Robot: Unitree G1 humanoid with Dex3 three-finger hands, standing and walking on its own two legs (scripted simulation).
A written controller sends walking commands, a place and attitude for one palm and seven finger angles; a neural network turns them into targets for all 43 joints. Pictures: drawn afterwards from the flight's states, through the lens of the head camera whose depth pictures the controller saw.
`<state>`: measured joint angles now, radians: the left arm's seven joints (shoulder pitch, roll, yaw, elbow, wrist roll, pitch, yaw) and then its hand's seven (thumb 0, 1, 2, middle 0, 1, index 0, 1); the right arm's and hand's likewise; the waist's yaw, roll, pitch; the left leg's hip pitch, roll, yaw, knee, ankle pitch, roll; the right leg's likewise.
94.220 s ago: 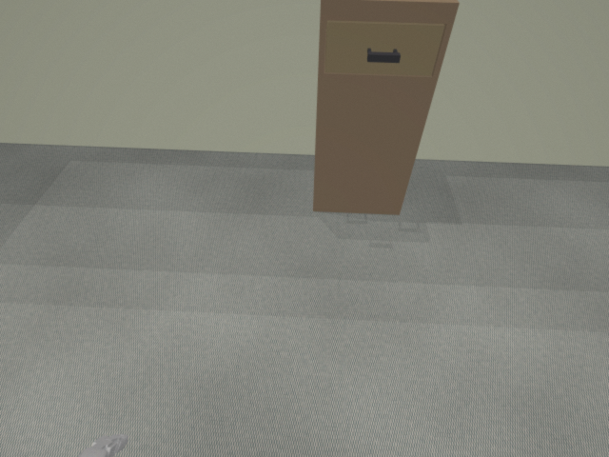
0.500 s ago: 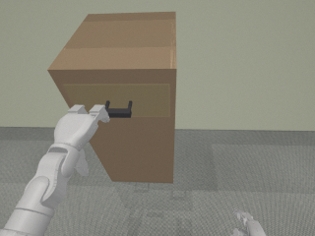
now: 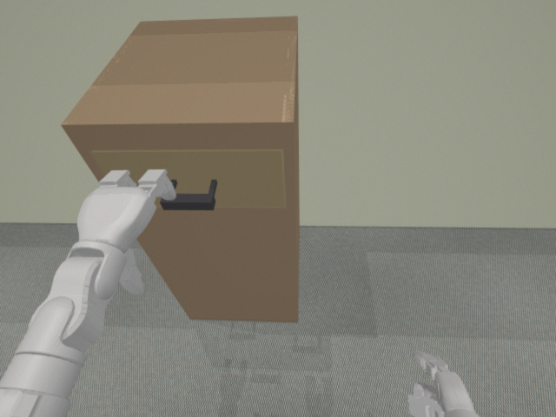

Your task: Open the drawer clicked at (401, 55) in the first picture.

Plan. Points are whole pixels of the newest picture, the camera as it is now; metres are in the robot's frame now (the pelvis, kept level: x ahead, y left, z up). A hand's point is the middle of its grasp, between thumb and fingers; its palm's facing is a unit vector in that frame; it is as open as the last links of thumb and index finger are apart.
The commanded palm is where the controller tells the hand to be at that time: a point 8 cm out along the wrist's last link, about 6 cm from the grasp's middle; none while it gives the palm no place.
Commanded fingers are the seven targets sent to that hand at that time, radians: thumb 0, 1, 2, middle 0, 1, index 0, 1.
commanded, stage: move the hooked fingers above the handle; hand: left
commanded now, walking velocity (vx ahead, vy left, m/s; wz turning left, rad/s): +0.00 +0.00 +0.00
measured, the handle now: (190, 193) +0.50 +0.25 -0.01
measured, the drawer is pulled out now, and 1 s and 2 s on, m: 0.00 0.00 0.00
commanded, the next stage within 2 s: none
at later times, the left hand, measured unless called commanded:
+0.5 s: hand (158, 202) +0.39 +0.25 +0.08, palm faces +0.05 +0.00 -1.00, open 13.8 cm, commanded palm +0.36 +0.26 +0.13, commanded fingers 0.00 -0.50 0.30 -0.30 -1.20 -0.30 -1.20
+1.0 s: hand (158, 196) +0.42 +0.27 +0.06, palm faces -0.03 +0.02 -1.00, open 13.9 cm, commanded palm +0.41 +0.26 +0.11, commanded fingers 0.00 -0.50 0.30 -0.30 -1.20 -0.30 -1.20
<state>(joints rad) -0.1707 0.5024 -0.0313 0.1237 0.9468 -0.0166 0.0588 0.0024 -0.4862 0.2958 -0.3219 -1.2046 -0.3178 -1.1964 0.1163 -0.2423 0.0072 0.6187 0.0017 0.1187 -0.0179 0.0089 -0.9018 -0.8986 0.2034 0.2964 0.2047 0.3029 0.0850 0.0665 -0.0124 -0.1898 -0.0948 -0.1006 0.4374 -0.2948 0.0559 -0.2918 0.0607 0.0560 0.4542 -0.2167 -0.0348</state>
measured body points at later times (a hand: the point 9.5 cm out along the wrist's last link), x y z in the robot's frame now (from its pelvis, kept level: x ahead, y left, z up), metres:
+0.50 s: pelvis -0.01 -0.01 -0.01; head +0.05 -0.04 +0.44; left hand +0.38 +0.25 +0.13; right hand +0.12 -0.26 -0.14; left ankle -0.05 +0.09 -0.74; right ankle +0.01 -0.10 -0.74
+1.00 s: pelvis -0.01 +0.01 -0.02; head +0.05 -0.02 +0.43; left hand +0.42 +0.27 +0.11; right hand +0.09 -0.26 -0.15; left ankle -0.05 +0.09 -0.74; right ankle +0.01 -0.10 -0.74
